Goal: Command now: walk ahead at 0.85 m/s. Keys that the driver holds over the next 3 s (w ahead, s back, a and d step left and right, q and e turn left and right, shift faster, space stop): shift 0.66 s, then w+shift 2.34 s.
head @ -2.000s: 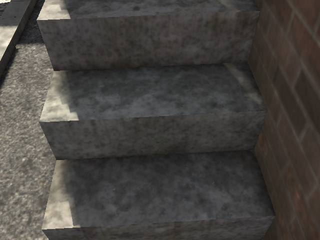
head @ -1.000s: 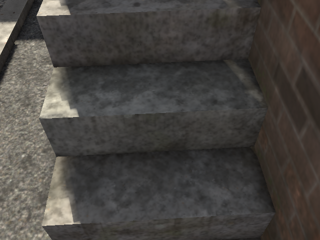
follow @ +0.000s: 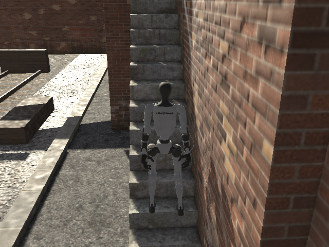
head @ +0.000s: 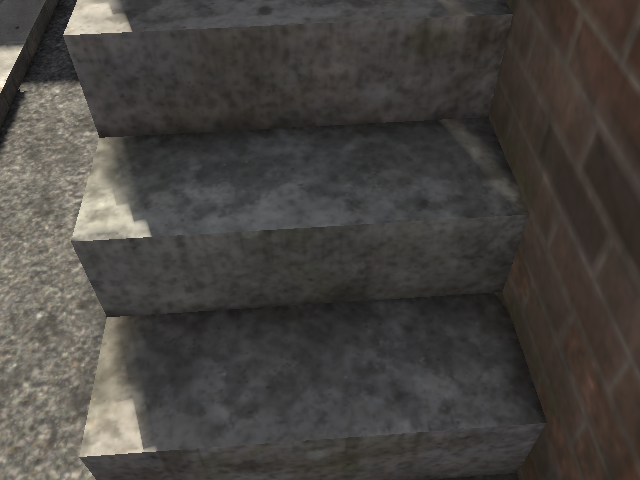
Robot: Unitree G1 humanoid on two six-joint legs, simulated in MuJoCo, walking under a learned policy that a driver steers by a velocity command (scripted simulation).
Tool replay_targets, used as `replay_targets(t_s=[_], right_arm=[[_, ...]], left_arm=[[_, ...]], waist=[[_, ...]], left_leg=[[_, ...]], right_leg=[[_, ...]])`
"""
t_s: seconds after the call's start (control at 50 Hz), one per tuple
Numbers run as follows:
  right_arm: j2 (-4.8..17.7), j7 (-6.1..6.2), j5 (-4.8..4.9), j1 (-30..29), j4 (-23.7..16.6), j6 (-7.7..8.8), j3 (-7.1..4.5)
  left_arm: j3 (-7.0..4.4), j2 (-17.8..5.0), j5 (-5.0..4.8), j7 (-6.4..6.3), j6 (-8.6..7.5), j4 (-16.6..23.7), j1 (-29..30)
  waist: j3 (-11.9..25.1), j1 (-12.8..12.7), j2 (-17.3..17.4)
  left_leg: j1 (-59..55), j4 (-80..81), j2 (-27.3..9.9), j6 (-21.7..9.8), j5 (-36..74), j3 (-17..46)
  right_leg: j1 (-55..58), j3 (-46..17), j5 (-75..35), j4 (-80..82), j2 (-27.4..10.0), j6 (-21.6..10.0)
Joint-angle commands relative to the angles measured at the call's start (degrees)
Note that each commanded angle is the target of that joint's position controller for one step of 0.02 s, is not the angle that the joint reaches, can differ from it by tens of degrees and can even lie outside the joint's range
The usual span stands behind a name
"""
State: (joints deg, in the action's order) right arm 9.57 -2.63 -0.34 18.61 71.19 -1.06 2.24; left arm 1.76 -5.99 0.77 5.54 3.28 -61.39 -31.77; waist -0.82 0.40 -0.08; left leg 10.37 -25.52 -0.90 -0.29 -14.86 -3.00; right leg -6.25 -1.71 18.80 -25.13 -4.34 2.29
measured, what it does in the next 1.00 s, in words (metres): walks ahead: left foot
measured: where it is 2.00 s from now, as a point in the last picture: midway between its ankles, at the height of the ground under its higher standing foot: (308, 432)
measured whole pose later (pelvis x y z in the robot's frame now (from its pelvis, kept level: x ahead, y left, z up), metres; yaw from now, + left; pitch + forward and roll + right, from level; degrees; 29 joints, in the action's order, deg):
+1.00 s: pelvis +0.10 +0.00 +0.00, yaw -1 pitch +3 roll +2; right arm 11.2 -1.4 -2.1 14.0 55.1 3.3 -2.0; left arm -0.5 -11.0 0.5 -4.5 -4.5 -53.5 -23.2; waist 2.8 -1.0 -1.8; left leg 29.1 -75.7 1.9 -7.0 -24.4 -3.9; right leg -6.8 2.1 22.7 -26.5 -4.5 -0.9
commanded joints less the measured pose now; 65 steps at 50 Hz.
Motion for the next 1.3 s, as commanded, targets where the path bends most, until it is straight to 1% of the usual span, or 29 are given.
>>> replay_targets(t_s=[0.02, 0.1, 0.12, 0.14, 0.16, 0.2, 0.22, 0.3, 0.36, 0.4, 0.44, 0.48, 0.52, 0.58, 0.68, 0.74, 0.8, 0.86, 0.88, 0.94, 1.06, 1.1, 1.14, 1.16, 1.2, 1.22, 1.24, 1.26, 1.3], right_arm=[[11.52, 4.62, 0.60, -5.25, -11.97, 3.13, -4.82], [12.32, 5.59, -1.73, 3.18, -10.71, 6.03, -6.71], [7.80, 6.64, 2.53, -2.77, -14.18, 5.13, -5.45], [10.05, 5.38, 3.50, -9.03, -15.05, 2.85, -5.56], [7.35, 3.03, -0.42, -2.94, -12.53, 1.25, -5.24], [1.36, 2.20, -2.18, -8.53, -14.78, 4.85, -3.78], [0.33, 3.72, -1.64, -9.43, -13.83, 5.50, -3.31], [5.60, 5.50, 2.13, -6.14, -15.61, 4.20, -6.05], [3.60, 2.83, 2.89, 3.45, -12.34, 3.57, -4.91], [0.46, 0.74, 2.13, -1.08, -11.79, 3.12, -2.71], [1.66, -0.52, 0.08, -3.97, -10.70, 3.59, -2.09], [2.47, 1.28, 0.96, -5.52, -11.44, 4.51, -1.60], [10.39, 3.17, 2.10, -6.30, -11.94, 5.63, -3.48], [2.85, 1.53, 3.49, -3.03, -9.87, 5.32, -2.59], [7.20, -0.12, 3.31, 0.23, -7.59, 2.71, -3.55], [10.23, 0.15, -0.48, 3.53, -7.14, 3.18, -5.92], [7.37, 0.62, -0.86, 0.07, -8.94, 4.12, -5.47], [9.25, 1.64, -0.09, -1.75, -11.24, 5.45, -5.58], [8.46, 1.73, -1.05, -13.23, -19.28, 5.67, -5.30], [3.03, 1.10, -1.11, -10.21, -19.72, 6.66, -4.03], [0.67, 1.93, -2.26, -27.26, -37.86, 5.33, -3.27], [-0.60, 1.75, -0.81, -30.07, -44.38, 5.65, -1.85], [-1.50, -0.20, -2.93, -24.49, -48.46, 4.31, 0.26], [-1.38, -1.47, -1.10, -17.38, -45.33, 3.41, 1.32], [4.51, -0.06, -0.92, 7.92, -36.57, 1.11, -3.00], [8.35, 0.38, -2.41, 8.31, -35.89, 1.18, -4.78], [15.30, 1.43, -2.96, 9.64, -34.02, 1.66, -7.04], [18.34, 2.55, -0.60, 16.12, -30.15, 1.00, -9.09], [11.94, 2.40, 1.20, 0.80, -28.93, 2.77, -7.17]], left_arm=[[-1.11, -5.32, -3.77, -10.05, -4.78, 6.26, 15.28], [-1.33, -4.74, -3.22, -12.01, -6.84, 6.78, 8.02], [-1.14, -5.93, 6.48, -5.59, -6.05, 4.35, -8.74], [-1.07, -2.18, 5.66, -2.29, -6.49, 3.45, -7.66], [-2.15, -2.75, 4.18, -0.07, -8.01, 2.43, -5.22], [-4.89, -14.47, 4.02, -0.02, -8.70, -0.95, -18.94], [-3.48, -13.22, 5.04, 1.53, -7.68, -1.85, -17.61], [0.15, -1.53, 2.06, 4.44, -7.35, 9.02, 14.52], [-0.10, -6.37, -0.66, 3.89, -9.57, 14.89, 26.68], [-1.27, -11.14, -1.19, 3.04, -9.90, 13.62, 22.21], [-0.22, -6.82, -2.70, 4.64, -8.12, 9.59, 12.68], [-1.51, -7.66, -3.57, 5.83, -6.13, 7.67, 12.26], [-2.43, -7.92, 0.92, 4.56, -5.76, 4.49, 1.39], [-1.91, -9.08, -0.46, 2.66, -4.88, 6.58, 9.48], [-0.51, -8.75, -0.54, 2.59, -3.62, 9.32, 8.21], [-2.47, -11.89, 2.63, 1.56, -3.10, 9.19, 4.27], [-1.51, -7.54, 4.41, 0.50, -4.18, 11.56, 8.16], [-1.64, -7.58, 4.72, -0.11, -5.35, 13.53, 9.00], [-3.31, -13.98, -4.38, -7.18, -9.14, 10.35, 6.87], [-4.39, -16.35, -1.81, -12.16, -7.93, 7.09, -2.71], [-5.02, -10.21, 3.18, -9.90, -10.50, 3.74, -3.53], [-5.13, -11.57, 2.91, -9.81, -11.37, 4.27, 1.70], [-5.05, -13.44, -1.01, -10.75, -11.12, 7.57, 14.41], [-4.85, -15.53, -3.81, -10.70, -11.07, 11.08, 20.65], [-6.20, -24.57, -5.57, -8.98, -12.70, 14.35, 18.26], [-7.04, -23.69, -6.42, -7.97, -12.45, 16.55, 17.53], [-6.47, -18.54, -4.66, -6.01, -12.08, 19.01, 16.74], [-6.89, -15.81, -0.51, -3.69, -11.31, 19.68, 22.20], [-3.61, -1.79, 4.66, -5.57, -8.95, 24.59, 22.26]], waist=[[-1.87, 3.86, 2.34], [0.50, 0.51, 9.44], [1.17, -2.57, -6.88], [-3.84, -7.02, -7.27], [-6.79, -2.77, -3.56], [-5.18, -12.59, -14.92], [-5.61, -11.77, -13.27], [-3.09, 2.53, -1.28], [2.34, 9.63, 0.59], [-0.02, 4.85, 1.04], [0.21, 0.75, 5.18], [3.39, 0.39, -2.76], [15.18, -6.55, 0.90], [6.49, -1.35, 0.65], [4.10, -1.15, 0.84], [2.25, 0.17, 1.62], [-1.10, 1.54, 0.82], [2.03, 0.55, 4.61], [-0.43, -3.11, -2.85], [3.16, -5.21, -15.71], [-6.93, -5.31, -8.00], [-8.50, -2.48, -5.93], [-9.21, 5.20, -4.42], [-3.40, 7.48, -1.04], [14.85, 15.63, -3.33], [20.74, 15.11, 1.99], [25.66, 11.65, 19.53], [27.33, 13.70, 22.86], [14.22, 2.20, 12.51]], left_leg=[[3.35, 2.77, -6.45, -9.40, -17.98, 7.73], [0.74, 11.83, -18.00, -15.18, -15.67, 21.94], [4.66, 7.52, -16.19, -12.04, -27.30, 22.58], [9.37, -0.41, -7.48, -10.40, -26.92, 14.18], [26.07, -2.20, -6.75, -11.64, -25.48, 10.01], [52.71, -42.59, 1.09, -2.29, -16.07, 5.10], [61.50, -63.42, 1.20, -2.95, -11.11, 15.90], [46.13, -79.55, -2.61, -5.21, -5.43, 13.67], [9.96, -57.12, -7.15, 2.70, -0.81, 4.25], [6.61, -37.76, -6.74, 9.11, -4.09, 1.17], [14.64, -16.95, -4.24, 9.02, 4.20, -1.29], [12.36, 4.16, -4.45, 7.44, 14.00, 0.91], [-4.42, -9.31, -2.09, 0.16, 37.48, -0.78], [-2.96, -4.99, -2.74, -1.98, 39.37, 1.47], [-8.80, -4.13, -3.96, -3.54, 43.51, 2.31], [-5.89, -3.53, -4.14, -9.55, 16.83, 2.91], [4.09, -1.60, -6.85, -15.33, -5.05, 10.12], [2.71, -0.28, -9.47, -17.90, 11.62, 13.75], [3.39, -7.34, -2.27, -12.57, 36.91, 3.26], [25.41, -36.26, 6.18, -7.42, -3.22, -5.56], [78.30, -103.57, 1.63, -9.30, -25.88, 11.98], [78.45, -100.11, 0.50, -9.71, -26.88, 10.78], [51.99, -72.29, -4.53, -11.47, -22.20, 8.65], [21.72, -53.70, -1.15, -11.63, -16.82, 0.61], [-2.16, -60.84, 8.23, -11.69, -17.36, -5.74], [-2.52, -42.25, 10.21, -13.16, -18.84, 0.31], [-6.82, -18.86, -0.17, -15.93, -35.82, 25.69], [-2.94, 4.19, -6.12, -12.34, -50.57, 51.84], [9.29, 3.24, -9.04, -2.47, -48.24, 51.99]], right_leg=[[-18.17, 9.16, -0.21, -18.35, 2.54, -8.21], [-29.00, -3.12, 7.78, -35.86, -5.97, -9.15], [-21.86, -1.91, 13.72, -7.82, -0.82, -2.76], [-11.87, 4.59, -0.45, 10.73, 2.01, -2.83], [2.47, 10.91, -1.90, -4.31, 7.08, -3.34], [10.73, -36.94, 18.79, 9.48, -17.00, -25.39], [8.59, -42.89, 17.48, 10.68, -18.51, -27.00], [-13.59, -11.91, -4.93, 11.13, -11.19, -18.33], [-35.66, 4.52, -13.77, 8.16, -2.40, -9.07], [-31.26, 3.57, -18.52, 4.39, -2.68, -8.88], [-12.13, -0.77, -26.42, -1.89, -3.53, -10.99], [1.99, -5.68, -51.90, -7.90, -6.91, -12.42], [0.36, -0.13, -54.93, -10.48, -1.39, -9.14], [-7.30, 4.60, -40.80, -10.65, 1.45, -5.93], [-9.44, 6.56, -23.23, -6.40, 2.23, -3.32], [-10.34, 7.12, -1.08, -7.42, 1.30, -9.28], [-14.77, 2.98, 3.40, -6.83, -0.93, -12.71], [-13.20, 5.02, -3.60, -11.79, 1.55, -11.37], [-5.64, -0.60, -20.62, -2.64, -2.14, -10.32], [13.57, -18.79, -41.71, 9.63, -16.84, -17.01], [19.15, -14.01, -3.68, 12.63, -18.33, -18.38], [10.72, -7.69, -0.74, 20.29, -18.09, -15.62], [-12.95, 4.60, -11.19, 31.72, -13.68, -10.36], [-28.12, 13.28, -28.50, 36.30, -9.78, -11.91], [-18.80, 11.89, -106.06, 6.42, -15.28, -15.06], [-13.68, 7.47, -102.90, -13.12, -12.43, -14.65], [-22.84, 4.15, -65.96, -37.23, -3.41, -12.10], [-30.26, -5.84, -19.39, -58.09, 9.56, -11.35], [-42.53, -17.75, -17.93, -86.33, 9.67, -11.63]])
Next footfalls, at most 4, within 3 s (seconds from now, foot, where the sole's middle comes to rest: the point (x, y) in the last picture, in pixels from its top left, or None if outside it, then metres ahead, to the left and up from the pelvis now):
0.48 left None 0.05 0.11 -0.78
1.22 left None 0.32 0.18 -0.58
1.80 right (374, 379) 0.53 -0.05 -0.39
2.38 left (271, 181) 0.79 0.11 -0.19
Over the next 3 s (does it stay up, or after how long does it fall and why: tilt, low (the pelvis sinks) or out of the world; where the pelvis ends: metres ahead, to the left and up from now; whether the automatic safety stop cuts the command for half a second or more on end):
stays up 0.99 0.04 0.77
